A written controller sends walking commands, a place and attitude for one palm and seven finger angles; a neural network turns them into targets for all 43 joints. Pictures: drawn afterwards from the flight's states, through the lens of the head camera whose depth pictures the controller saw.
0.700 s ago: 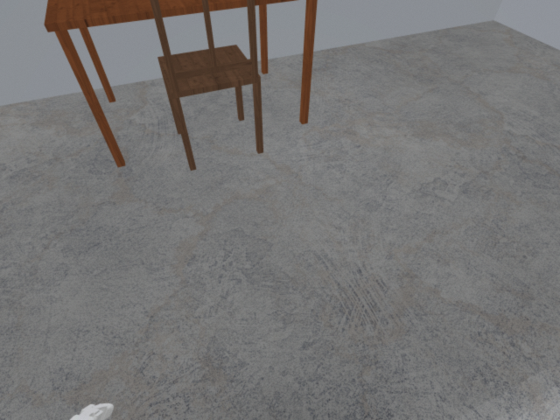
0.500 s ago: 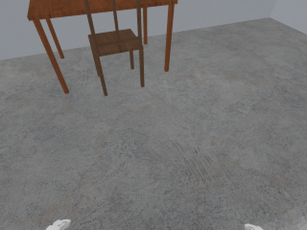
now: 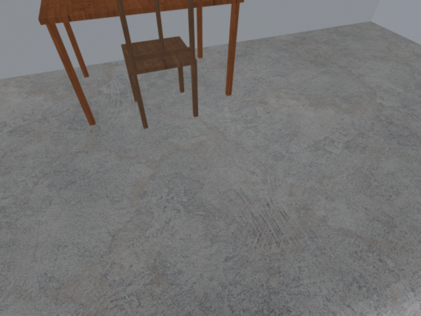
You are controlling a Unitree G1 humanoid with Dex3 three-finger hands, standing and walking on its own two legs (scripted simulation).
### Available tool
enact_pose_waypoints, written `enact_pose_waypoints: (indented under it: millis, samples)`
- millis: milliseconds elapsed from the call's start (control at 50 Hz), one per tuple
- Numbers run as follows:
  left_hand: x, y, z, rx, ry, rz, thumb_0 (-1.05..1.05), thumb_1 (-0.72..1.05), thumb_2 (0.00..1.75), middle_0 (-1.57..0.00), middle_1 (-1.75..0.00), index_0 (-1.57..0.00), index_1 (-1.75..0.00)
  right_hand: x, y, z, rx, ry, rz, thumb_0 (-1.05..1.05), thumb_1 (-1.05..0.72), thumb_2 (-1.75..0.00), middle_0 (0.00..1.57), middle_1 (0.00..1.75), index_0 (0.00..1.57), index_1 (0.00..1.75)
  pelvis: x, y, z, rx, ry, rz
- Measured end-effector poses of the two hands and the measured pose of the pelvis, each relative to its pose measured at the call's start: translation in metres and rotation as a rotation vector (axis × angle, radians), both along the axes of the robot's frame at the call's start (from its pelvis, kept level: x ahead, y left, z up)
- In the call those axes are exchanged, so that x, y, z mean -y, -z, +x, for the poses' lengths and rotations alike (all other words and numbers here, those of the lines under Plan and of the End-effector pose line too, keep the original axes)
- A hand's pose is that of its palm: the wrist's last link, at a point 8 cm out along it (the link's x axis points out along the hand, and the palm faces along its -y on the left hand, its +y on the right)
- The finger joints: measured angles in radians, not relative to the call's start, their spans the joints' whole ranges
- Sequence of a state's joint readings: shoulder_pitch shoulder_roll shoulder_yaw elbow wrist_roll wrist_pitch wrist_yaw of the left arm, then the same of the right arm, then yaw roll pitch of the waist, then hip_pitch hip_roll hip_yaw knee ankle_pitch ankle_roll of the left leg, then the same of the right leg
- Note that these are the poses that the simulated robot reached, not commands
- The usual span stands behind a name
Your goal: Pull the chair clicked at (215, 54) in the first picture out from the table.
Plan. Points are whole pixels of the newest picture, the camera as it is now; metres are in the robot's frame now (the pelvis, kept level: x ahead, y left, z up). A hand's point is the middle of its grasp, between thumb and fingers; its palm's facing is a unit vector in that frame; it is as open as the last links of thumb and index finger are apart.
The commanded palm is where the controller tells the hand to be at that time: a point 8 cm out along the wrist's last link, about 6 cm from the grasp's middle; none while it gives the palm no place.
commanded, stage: stand and wait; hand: left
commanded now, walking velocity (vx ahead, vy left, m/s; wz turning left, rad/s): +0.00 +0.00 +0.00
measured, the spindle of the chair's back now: (159, 22) +1.54 +0.38 -0.07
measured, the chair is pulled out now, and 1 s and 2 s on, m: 0.00 0.00 0.00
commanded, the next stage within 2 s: look at it before walking up in 0.14 s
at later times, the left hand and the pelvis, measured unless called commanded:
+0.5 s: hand out of the picture +0.07 +0.24 -0.16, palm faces -0.04 -0.94 -0.33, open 7.3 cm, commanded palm none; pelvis -0.01 +0.00 +0.00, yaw +0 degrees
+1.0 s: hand out of the picture +0.05 +0.23 -0.17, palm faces -0.05 -0.96 -0.29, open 7.3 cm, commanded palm none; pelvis +0.01 +0.00 +0.00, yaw -1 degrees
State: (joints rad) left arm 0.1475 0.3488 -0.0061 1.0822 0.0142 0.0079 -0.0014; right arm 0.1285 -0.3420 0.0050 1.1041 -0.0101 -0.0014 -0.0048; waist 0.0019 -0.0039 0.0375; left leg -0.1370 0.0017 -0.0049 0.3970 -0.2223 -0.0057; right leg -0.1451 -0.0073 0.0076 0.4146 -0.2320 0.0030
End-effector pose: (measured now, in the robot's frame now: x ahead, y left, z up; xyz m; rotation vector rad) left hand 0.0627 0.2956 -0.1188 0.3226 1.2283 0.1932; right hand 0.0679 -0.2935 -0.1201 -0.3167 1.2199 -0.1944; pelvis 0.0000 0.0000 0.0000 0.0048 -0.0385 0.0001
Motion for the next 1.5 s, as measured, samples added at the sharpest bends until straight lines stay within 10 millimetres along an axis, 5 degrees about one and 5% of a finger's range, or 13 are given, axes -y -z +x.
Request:
enact_pose_waypoints:
  millis: [880,1040,1200,1280,1380,1440,1500]
  samples:
    - [0.005,0.001,-0.005,-0.012,0.016,-0.01,0.01,0.91,0.9,-0.2,-0.3,-0.21,-0.3,-0.001,-0.001,-0.009,-0.016,0.009,0.007,0.01,-0.9,-0.89,0.2,0.3,0.2,0.3,0.0,-0.002,-0.006,-0.009,0.007,-0.002]
    - [0.026,0.022,-0.017,-0.076,-0.006,-0.084,0.01,0.91,0.9,-0.2,-0.3,-0.2,-0.3,-0.028,0.015,-0.02,-0.058,0.041,0.061,0.01,-0.9,-0.9,0.2,0.3,0.2,0.3,-0.003,0.006,0.017,-0.022,0.032,-0.01]
    - [0.047,0.05,-0.031,-0.246,-0.033,-0.185,0.01,0.91,0.9,-0.2,-0.3,-0.2,-0.3,-0.071,0.031,-0.039,-0.135,0.153,0.112,0.01,-0.9,-0.89,0.2,0.3,0.2,0.3,-0.016,0.018,0.062,-0.035,0.081,-0.009]
    - [0.056,0.046,0.01,-0.266,0.013,-0.194,0.01,0.91,0.9,-0.2,-0.3,-0.2,-0.3,-0.092,0.027,-0.065,-0.211,0.245,0.143,0.01,-0.9,-0.89,0.2,0.3,0.2,0.3,-0.013,0.014,0.087,-0.032,0.099,-0.009]
    - [0.069,0.038,0.112,-0.137,0.074,-0.176,0.02,0.93,0.9,-0.2,-0.3,-0.2,-0.3,-0.109,0.018,-0.096,-0.407,0.326,0.197,0.01,-0.9,-0.89,0.2,0.3,0.2,0.3,0.0,0.012,0.123,-0.037,0.11,-0.018]
    - [0.077,0.038,0.177,-0.026,0.113,-0.149,0.02,0.94,0.9,-0.2,-0.3,-0.2,-0.3,-0.106,0.02,-0.099,-0.5,0.362,0.224,0.01,-0.9,-0.89,0.2,0.3,0.2,0.3,0.014,0.021,0.149,-0.028,0.117,-0.021]
    - [0.085,0.041,0.222,0.084,0.112,-0.123,0.01,0.93,0.9,-0.2,-0.3,-0.2,-0.3,-0.091,0.03,-0.078,-0.53,0.37,0.232,0.01,-0.9,-0.89,0.2,0.3,0.2,0.3,0.029,0.032,0.173,-0.011,0.104,-0.014]
